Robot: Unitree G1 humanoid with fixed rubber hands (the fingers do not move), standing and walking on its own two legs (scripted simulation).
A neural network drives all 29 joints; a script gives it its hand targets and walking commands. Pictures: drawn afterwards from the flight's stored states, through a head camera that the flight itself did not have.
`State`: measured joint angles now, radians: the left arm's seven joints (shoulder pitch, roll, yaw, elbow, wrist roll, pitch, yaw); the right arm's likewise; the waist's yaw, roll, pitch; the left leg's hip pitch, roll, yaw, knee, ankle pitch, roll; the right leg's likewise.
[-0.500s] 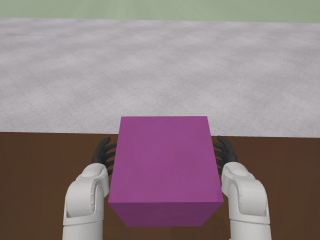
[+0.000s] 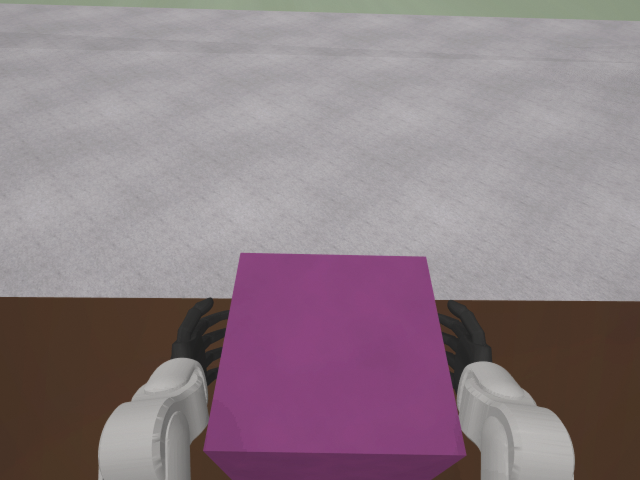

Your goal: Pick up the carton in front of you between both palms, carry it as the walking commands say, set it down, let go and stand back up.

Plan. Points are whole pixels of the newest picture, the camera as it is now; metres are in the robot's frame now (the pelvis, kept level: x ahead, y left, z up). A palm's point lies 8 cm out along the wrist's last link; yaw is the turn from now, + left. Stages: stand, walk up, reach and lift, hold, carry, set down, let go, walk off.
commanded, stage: carry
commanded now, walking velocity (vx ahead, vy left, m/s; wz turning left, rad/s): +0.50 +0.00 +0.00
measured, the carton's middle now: (329, 382) +0.25 +0.00 +0.02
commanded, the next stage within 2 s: none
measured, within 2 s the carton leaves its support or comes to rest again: neither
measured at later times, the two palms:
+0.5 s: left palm (247, 184) +0.56 +0.14 +0.08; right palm (423, 175) +0.59 -0.16 +0.08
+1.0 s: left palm (276, 69) +1.01 +0.13 +0.08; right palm (399, 71) +1.00 -0.17 +0.09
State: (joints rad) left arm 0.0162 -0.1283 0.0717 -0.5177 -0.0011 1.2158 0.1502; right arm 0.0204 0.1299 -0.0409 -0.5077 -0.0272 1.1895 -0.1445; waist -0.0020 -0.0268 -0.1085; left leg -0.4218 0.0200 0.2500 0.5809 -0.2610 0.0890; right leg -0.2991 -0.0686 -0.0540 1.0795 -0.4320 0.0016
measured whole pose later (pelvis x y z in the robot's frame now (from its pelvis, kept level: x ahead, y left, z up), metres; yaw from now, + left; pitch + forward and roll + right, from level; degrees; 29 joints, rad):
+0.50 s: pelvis +0.34 -0.04 +0.00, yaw +4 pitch +3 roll +1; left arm -0.01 -0.13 0.07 -0.43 0.02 1.19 0.13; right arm -0.02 0.13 -0.06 -0.45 -0.06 1.20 -0.14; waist 0.04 0.00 -0.06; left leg -0.37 0.05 0.04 1.24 -0.35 0.05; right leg -0.39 -0.01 -0.27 0.52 -0.19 -0.14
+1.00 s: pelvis +0.65 -0.01 -0.02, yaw +1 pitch +3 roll +1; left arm -0.54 -0.06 0.26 0.00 0.00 1.05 0.17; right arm -0.55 0.10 -0.26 0.00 -0.03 1.04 -0.18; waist -0.05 -0.03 0.02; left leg -0.56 -0.04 0.17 0.66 -0.18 0.14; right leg -0.24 0.04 -0.05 1.16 -0.51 -0.06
